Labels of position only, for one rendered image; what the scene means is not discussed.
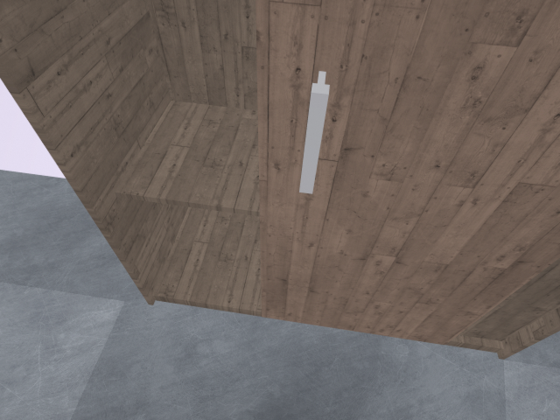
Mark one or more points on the handle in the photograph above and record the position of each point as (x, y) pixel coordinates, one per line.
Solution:
(314, 131)

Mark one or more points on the wardrobe door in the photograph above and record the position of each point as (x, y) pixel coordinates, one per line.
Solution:
(535, 299)
(437, 189)

